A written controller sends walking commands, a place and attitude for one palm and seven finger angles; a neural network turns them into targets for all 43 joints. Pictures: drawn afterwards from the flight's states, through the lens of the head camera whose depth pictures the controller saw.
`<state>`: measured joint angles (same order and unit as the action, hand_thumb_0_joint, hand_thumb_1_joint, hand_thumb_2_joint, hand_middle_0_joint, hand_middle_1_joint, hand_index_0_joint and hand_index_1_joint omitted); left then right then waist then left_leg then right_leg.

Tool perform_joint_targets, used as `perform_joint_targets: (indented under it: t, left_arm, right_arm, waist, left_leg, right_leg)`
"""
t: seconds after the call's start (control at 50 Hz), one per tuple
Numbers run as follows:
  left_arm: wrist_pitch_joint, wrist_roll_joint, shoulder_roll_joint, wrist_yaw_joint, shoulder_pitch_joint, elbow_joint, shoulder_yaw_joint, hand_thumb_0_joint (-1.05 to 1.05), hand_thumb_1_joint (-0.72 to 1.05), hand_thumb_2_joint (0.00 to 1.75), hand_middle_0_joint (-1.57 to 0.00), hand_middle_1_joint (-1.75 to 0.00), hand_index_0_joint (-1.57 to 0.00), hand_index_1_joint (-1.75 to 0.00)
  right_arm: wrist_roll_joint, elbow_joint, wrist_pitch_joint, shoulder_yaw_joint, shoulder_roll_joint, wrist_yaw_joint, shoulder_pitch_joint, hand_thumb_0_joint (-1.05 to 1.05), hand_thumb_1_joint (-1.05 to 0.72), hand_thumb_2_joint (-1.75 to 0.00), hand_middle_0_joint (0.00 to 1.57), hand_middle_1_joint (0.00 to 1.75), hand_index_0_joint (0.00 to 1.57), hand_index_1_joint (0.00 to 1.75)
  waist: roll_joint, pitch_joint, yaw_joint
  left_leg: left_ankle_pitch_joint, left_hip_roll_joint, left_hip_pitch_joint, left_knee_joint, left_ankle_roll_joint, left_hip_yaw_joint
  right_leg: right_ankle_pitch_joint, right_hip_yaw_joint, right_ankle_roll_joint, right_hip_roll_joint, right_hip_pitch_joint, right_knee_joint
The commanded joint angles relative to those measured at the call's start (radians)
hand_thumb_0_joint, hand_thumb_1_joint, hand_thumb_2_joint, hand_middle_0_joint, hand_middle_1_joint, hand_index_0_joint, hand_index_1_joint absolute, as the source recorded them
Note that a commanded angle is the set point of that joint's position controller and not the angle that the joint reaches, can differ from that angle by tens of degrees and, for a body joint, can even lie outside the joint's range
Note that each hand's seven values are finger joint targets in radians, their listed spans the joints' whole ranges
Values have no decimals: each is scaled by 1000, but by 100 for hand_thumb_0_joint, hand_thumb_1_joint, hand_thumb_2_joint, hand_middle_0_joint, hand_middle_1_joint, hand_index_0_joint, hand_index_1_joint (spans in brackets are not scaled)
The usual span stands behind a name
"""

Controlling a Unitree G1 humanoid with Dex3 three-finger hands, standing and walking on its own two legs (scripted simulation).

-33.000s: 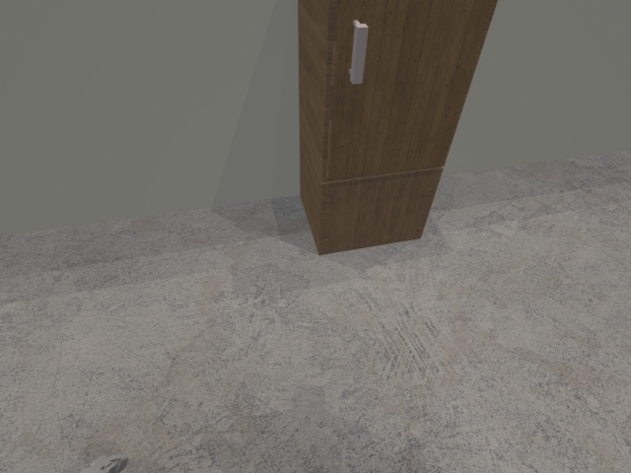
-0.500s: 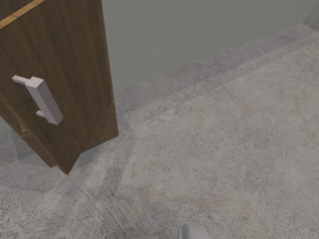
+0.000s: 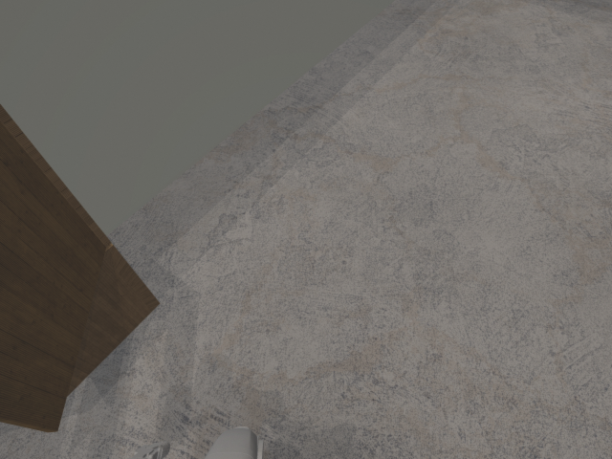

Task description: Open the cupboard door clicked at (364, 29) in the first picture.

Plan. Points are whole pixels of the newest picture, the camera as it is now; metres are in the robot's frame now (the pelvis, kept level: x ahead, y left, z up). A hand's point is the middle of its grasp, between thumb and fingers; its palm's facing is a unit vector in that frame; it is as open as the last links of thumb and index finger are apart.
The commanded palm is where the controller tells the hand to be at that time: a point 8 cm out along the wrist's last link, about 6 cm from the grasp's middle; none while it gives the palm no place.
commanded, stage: walk to a spot facing it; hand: left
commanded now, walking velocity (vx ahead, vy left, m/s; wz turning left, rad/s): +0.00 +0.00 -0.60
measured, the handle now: out of the picture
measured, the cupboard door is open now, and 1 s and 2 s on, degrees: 40 40 40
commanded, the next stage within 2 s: turn to face it in 1.68 s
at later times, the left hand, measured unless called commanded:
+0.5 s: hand (194, 391) +0.23 +0.20 -0.17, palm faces -0.27 -0.95 -0.15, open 7.4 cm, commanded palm none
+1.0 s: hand (300, 302) +0.38 +0.03 -0.16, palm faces -0.46 -0.86 -0.24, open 7.3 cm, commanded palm none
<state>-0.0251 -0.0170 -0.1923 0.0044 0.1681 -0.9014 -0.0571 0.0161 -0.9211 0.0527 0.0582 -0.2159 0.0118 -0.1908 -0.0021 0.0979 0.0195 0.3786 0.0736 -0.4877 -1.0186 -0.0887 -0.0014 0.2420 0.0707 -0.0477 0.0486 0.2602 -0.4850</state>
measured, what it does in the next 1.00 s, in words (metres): walks ahead, turning right: left foot, then right foot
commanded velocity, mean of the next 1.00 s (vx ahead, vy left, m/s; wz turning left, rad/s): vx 0.32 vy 0.00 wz -0.49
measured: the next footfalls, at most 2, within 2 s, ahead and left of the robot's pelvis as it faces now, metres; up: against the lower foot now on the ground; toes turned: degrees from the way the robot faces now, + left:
left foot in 0.18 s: +0.07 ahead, +0.15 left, +0.00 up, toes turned -4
right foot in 0.68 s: +0.25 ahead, -0.15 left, +0.00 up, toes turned -31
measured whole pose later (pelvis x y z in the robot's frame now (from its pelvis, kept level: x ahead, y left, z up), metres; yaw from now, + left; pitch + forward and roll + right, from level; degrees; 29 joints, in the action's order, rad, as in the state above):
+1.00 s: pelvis +0.26 -0.12 +0.01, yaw -32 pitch +2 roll +2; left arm 0.07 -0.01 -0.17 0.00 0.30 -1.01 -0.07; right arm 0.03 -0.94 -0.02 0.05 -0.18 0.00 -0.16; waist 0.01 0.05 0.00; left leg 0.18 0.14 -0.65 -1.05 -0.06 -0.01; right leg 0.22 -0.01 -0.13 0.11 0.14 -0.33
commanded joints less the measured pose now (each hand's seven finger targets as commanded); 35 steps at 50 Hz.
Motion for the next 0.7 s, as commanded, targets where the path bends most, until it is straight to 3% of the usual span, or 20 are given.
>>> perform_joint_targets:
  t: [0.0,0.08,0.12,0.14,0.16,0.18,0.2,0.22,0.24,0.28,0.32,0.42,0.5,0.54,0.58,0.6,0.62,0.64,0.66,0.68]
  left_arm:
    - [17,-8,-219,10,69,55,-64,0,90,90,-20,-30,-20,-30]
    - [16,-11,-216,4,66,51,-73,0,90,90,-20,-30,-20,-30]
    - [13,-4,-199,-3,20,61,-71,0,90,90,-20,-30,-20,-30]
    - [14,2,-139,-11,17,77,-58,0,90,90,-20,-30,-20,-30]
    - [15,10,-78,-23,25,98,-45,0,90,90,-20,-30,-20,-30]
    - [23,-5,-123,-29,-66,126,-48,0,90,90,-20,-30,-20,-30]
    - [26,-12,-132,-43,-60,130,-58,0,90,90,-20,-30,-20,-30]
    - [24,-26,-128,-51,-52,99,-68,0,90,90,-20,-30,-20,-30]
    - [22,-26,-109,-57,-23,75,-66,0,90,90,-20,-30,-20,-30]
    - [18,-20,-74,-66,21,52,-54,0,90,90,-20,-30,-20,-30]
    - [15,-15,-54,-64,21,48,-44,0,90,90,-20,-30,-20,-30]
    - [13,-13,-31,-73,-90,67,-23,0,90,90,-20,-30,-20,-30]
    - [18,-8,-25,-75,-202,88,-13,0,90,90,-20,-30,-20,-30]
    - [21,-6,-36,-74,-196,85,-15,0,90,90,-20,-30,-20,-30]
    - [26,-5,-62,-66,-107,65,-24,0,90,90,-20,-30,-20,-30]
    - [30,-5,-73,-62,-19,41,-33,0,90,90,-20,-30,-20,-30]
    - [39,-8,-104,-56,129,-2,-46,0,90,90,-20,-30,-20,-30]
    - [53,-13,-186,-47,290,-44,-71,0,90,90,-20,-30,-20,-30]
    - [60,-4,-299,-27,373,-57,-94,0,90,90,-20,-30,-20,-30]
    - [48,17,-321,-7,321,-47,-96,0,90,90,-20,-30,-20,-30]
  right_arm:
    - [-9,88,-28,23,-72,14,23,0,-90,-90,20,30,20,30]
    - [-11,103,-49,20,-71,13,14,0,-90,-90,20,30,20,30]
    - [-7,74,-67,21,-86,16,-78,0,-90,-90,20,30,20,30]
    - [1,51,-80,30,-150,26,-150,0,-90,-90,20,30,20,30]
    - [23,44,-84,56,-262,31,-222,0,-90,-90,20,30,20,30]
    - [17,45,-83,55,-270,34,-252,0,-90,-90,20,30,20,30]
    - [23,71,-83,43,-246,34,-203,0,-90,-90,20,30,20,30]
    - [26,73,-92,29,-188,29,-161,0,-90,-90,20,30,20,30]
    - [23,71,-98,16,-155,30,-123,0,-90,-90,20,30,20,30]
    - [13,62,-112,-2,-110,34,-134,0,-90,-90,20,30,20,30]
    - [10,27,-121,-8,-96,36,-209,0,-90,-90,20,30,20,30]
    - [14,-25,-126,-9,-95,32,-302,0,-90,-90,20,30,20,30]
    - [24,-60,-121,-9,-93,29,-354,0,-90,-90,20,30,20,30]
    - [24,-65,-120,-7,-108,29,-349,0,-90,-90,20,30,20,30]
    - [22,-67,-119,1,-136,28,-323,0,-90,-90,20,30,20,30]
    - [19,-56,-119,4,-153,28,-286,0,-90,-90,20,30,20,30]
    - [10,-41,-120,5,-167,24,-238,0,-90,-90,20,30,20,30]
    - [-6,-23,-122,1,-149,11,-218,0,-90,-90,20,30,20,30]
    - [-27,11,-122,-13,-65,5,-242,0,-90,-90,20,30,20,30]
    - [-21,36,-110,-4,-92,7,-145,0,-90,-90,20,30,20,30]
  waist:
    - [-137,-133,-45]
    - [-159,-146,-39]
    - [-137,-135,15]
    - [36,-146,49]
    - [368,-156,76]
    - [277,-96,100]
    - [178,-46,68]
    - [128,-6,38]
    - [130,13,7]
    - [163,-19,-13]
    - [191,-54,-5]
    - [178,-16,22]
    - [166,47,53]
    - [160,46,36]
    - [162,-4,-14]
    - [165,-44,-64]
    - [121,-119,-140]
    - [-14,-232,-217]
    - [-275,-347,-217]
    - [-214,-269,-191]
  left_leg:
    - [37,-25,-26,109,6,8]
    - [51,-55,104,314,22,16]
    - [-53,-63,355,538,34,31]
    - [52,70,532,687,70,-102]
    - [280,355,626,817,165,-465]
    - [300,458,531,861,236,-528]
    - [306,440,440,894,254,-478]
    - [210,350,384,877,206,-380]
    - [69,294,368,853,165,-247]
    - [-240,216,423,795,108,-45]
    - [-511,199,499,748,98,37]
    - [-566,225,553,754,149,117]
    - [-595,255,545,760,168,169]
    - [-728,272,531,723,171,204]
    - [-953,292,526,606,166,235]
    - [-1023,286,486,511,158,247]
    - [-1018,253,412,338,129,276]
    - [-754,184,211,60,83,304]
    - [178,-22,-116,-315,22,232]
    - [201,-4,-217,-439,56,53]
  right_leg:
    - [-354,280,-151,-249,-144,122]
    - [-121,359,-143,-233,-87,128]
    - [136,326,-89,-172,116,95]
    - [279,235,-36,-69,301,-24]
    - [405,23,33,72,485,-343]
    - [363,7,40,-26,520,-511]
    - [290,6,48,-67,516,-603]
    - [194,-2,54,-66,492,-663]
    - [114,-21,57,-84,488,-701]
    - [15,-60,70,-93,481,-727]
    - [-10,-80,69,-84,504,-729]
    - [-54,-140,62,-113,535,-565]
    - [-41,-188,32,-110,468,-349]
    - [-1,-219,3,-83,369,-271]
    - [66,-243,-35,-41,222,-243]
    - [70,-245,-55,-22,98,-226]
    - [30,-250,-76,1,-114,-166]
    - [26,-106,-122,-112,-412,-61]
    - [36,487,-238,-422,-607,97]
    - [74,620,-231,-461,-491,219]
